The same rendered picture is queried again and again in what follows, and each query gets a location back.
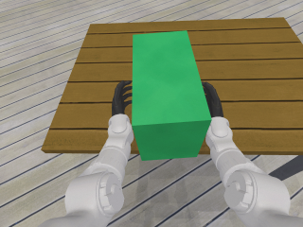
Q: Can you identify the carton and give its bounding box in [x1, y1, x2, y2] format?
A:
[132, 30, 212, 161]

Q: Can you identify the left robot hand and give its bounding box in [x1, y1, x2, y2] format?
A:
[112, 80, 133, 116]

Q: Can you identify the robot right upper arm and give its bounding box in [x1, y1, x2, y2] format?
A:
[223, 169, 303, 227]

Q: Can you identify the robot left upper arm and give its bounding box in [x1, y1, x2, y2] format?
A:
[37, 171, 125, 227]

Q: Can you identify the table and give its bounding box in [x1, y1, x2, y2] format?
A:
[41, 17, 303, 181]

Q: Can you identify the right robot hand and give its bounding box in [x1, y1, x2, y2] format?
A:
[202, 81, 224, 118]

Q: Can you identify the right robot forearm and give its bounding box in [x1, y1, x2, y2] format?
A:
[205, 116, 290, 197]

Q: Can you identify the left robot forearm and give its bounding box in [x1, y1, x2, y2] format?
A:
[64, 113, 134, 210]

